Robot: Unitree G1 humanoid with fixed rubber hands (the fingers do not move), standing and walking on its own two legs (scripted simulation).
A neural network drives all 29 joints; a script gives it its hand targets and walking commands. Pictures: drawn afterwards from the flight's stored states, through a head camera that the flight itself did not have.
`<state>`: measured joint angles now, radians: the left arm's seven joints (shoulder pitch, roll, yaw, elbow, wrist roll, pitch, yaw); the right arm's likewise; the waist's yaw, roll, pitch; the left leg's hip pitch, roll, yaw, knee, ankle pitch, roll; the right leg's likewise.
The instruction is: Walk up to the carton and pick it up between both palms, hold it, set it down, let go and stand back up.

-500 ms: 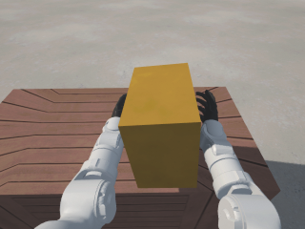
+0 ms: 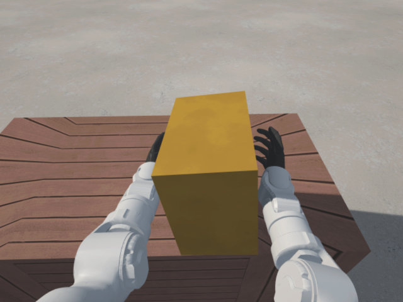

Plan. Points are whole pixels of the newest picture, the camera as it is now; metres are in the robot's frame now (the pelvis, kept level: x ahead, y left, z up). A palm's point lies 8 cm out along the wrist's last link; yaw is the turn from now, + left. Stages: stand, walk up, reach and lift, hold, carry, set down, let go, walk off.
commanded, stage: set down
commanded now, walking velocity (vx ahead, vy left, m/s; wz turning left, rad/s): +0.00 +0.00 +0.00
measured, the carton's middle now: (214, 170) +0.39 -0.02 +0.08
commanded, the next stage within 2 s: none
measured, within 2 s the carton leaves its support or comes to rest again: rests again in 1.46 s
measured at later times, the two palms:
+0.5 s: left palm (159, 166) +0.43 +0.10 +0.05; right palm (269, 171) +0.38 -0.14 +0.07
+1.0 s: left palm (164, 175) +0.43 +0.09 +0.01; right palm (269, 184) +0.38 -0.15 +0.03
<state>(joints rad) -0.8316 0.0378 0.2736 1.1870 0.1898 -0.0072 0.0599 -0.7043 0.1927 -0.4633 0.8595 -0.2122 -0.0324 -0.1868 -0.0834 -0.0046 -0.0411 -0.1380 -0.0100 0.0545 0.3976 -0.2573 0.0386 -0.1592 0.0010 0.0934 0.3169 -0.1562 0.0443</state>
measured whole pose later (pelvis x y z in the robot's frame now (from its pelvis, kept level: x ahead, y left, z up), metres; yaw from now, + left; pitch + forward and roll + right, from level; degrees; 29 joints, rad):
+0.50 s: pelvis +0.02 +0.00 +0.00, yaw +0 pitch +4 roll -1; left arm -0.84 0.04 0.31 1.24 0.19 -0.11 0.03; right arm -0.68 0.23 -0.54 0.87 -0.30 -0.16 -0.17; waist -0.09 0.00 -0.03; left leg -0.20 -0.01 0.05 0.40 -0.27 0.04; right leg -0.23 0.00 0.09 0.32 -0.17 0.05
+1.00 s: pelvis +0.01 +0.00 +0.00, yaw -1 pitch +12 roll -2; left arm -0.86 0.04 0.31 1.34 0.19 -0.31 0.05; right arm -0.66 0.23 -0.58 0.96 -0.31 -0.39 -0.17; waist -0.09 0.00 -0.07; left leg -0.39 0.01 0.05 0.44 -0.27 0.03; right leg -0.40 0.02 0.09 0.32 -0.14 0.05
